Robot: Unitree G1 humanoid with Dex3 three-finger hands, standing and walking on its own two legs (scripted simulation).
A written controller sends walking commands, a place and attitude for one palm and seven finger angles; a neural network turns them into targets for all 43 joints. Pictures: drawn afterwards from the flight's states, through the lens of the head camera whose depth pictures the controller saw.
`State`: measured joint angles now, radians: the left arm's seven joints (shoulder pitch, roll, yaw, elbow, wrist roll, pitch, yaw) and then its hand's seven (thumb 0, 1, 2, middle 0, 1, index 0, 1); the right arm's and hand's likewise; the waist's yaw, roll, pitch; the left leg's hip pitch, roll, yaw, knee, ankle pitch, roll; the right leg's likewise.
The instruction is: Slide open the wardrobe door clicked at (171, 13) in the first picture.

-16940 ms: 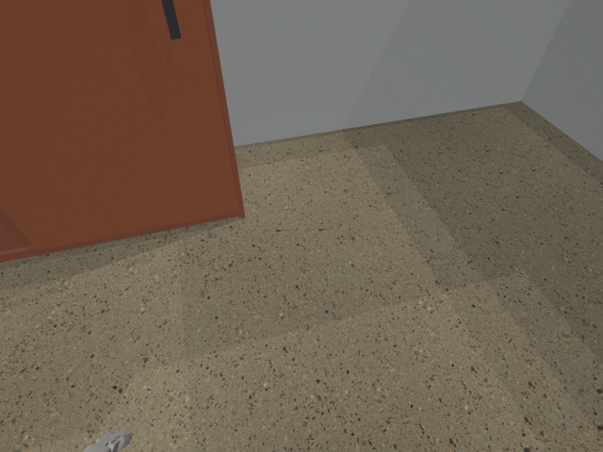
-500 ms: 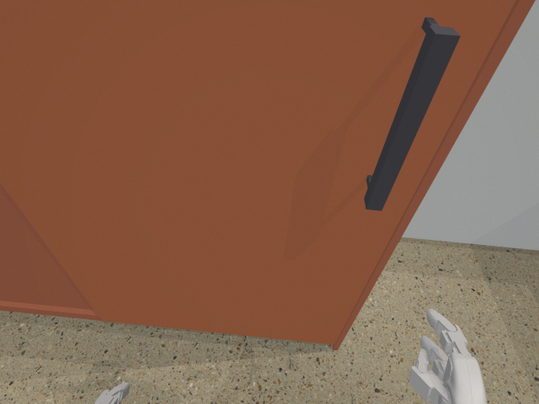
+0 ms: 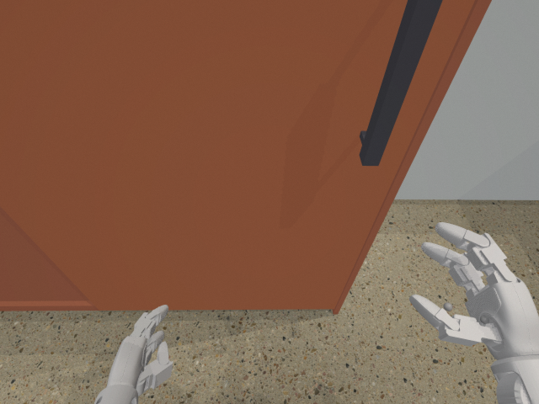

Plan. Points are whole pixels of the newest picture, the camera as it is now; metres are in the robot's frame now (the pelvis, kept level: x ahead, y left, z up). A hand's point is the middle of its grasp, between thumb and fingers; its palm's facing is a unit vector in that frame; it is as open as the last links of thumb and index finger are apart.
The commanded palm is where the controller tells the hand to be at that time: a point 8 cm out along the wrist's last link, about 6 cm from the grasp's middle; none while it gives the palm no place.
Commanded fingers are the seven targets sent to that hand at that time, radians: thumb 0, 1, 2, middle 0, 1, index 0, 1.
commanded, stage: raise the hand with hooked fingers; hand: right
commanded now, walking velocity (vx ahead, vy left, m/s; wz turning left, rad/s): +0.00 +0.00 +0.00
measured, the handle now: (391, 74) +0.51 -0.15 +0.25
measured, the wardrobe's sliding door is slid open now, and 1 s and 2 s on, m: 0.00 0.00 0.00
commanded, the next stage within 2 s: move the hooked fingers beside the handle in 1.40 s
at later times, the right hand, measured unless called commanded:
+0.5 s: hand (532, 237) +0.27 -0.27 +0.19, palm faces +0.04 +0.99 -0.10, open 13.2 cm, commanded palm +0.24 -0.32 +0.19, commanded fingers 0.00 0.50 -0.30 0.30 1.20 0.30 1.20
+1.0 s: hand out of the picture +0.31 -0.32 +0.27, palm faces +0.10 +0.99 -0.10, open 14.0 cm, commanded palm +0.26 -0.34 +0.27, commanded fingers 0.00 0.50 -0.30 0.30 1.20 0.30 1.20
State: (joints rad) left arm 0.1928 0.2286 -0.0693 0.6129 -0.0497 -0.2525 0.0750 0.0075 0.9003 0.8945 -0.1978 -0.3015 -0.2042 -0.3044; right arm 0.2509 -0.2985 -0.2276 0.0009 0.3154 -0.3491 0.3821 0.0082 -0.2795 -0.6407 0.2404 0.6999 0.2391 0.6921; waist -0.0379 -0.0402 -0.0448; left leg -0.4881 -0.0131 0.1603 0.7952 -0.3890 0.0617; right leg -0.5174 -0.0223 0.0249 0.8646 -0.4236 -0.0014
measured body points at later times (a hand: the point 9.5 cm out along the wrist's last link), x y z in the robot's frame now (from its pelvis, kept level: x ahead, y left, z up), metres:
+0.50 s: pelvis +0.02 -0.03 +0.03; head +0.00 -0.03 +0.48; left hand +0.20 +0.21 -0.02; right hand +0.26 -0.33 +0.19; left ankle +0.02 +0.08 -0.70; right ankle +0.01 -0.12 -0.70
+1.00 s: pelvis +0.01 -0.03 +0.04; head -0.01 -0.01 +0.49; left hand +0.21 +0.19 -0.03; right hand +0.30 -0.37 +0.27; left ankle +0.02 +0.08 -0.70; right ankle +0.01 -0.12 -0.70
